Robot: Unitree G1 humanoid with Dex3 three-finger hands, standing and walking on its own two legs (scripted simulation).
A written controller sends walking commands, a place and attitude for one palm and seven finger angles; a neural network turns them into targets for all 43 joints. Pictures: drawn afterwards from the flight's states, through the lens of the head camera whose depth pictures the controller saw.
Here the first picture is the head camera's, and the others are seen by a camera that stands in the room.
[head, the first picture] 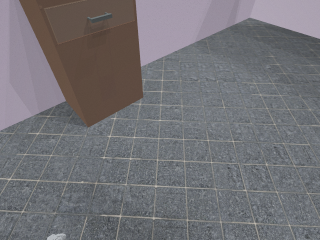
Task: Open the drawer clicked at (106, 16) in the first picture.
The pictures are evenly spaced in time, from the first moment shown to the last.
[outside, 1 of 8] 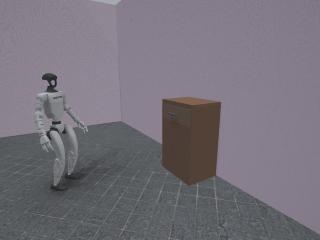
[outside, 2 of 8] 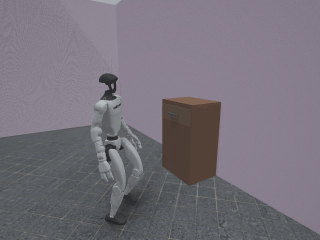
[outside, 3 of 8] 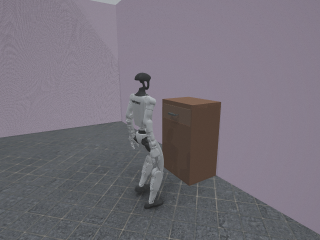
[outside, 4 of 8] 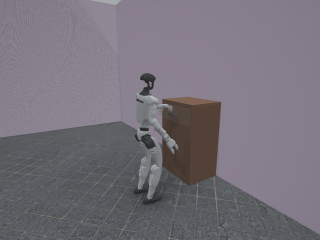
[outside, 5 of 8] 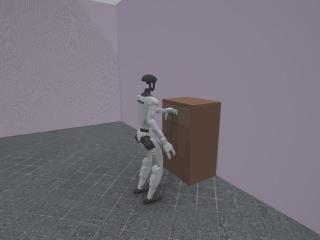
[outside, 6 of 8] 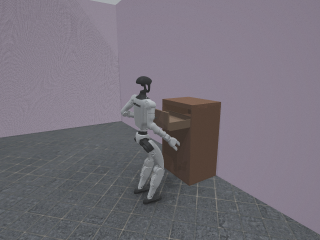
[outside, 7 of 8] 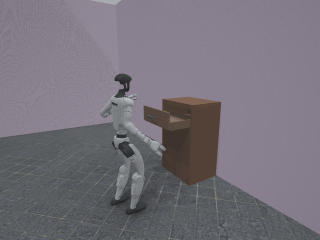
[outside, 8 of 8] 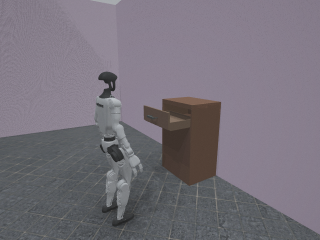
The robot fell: no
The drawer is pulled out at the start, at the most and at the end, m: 0.00 0.30 0.29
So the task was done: yes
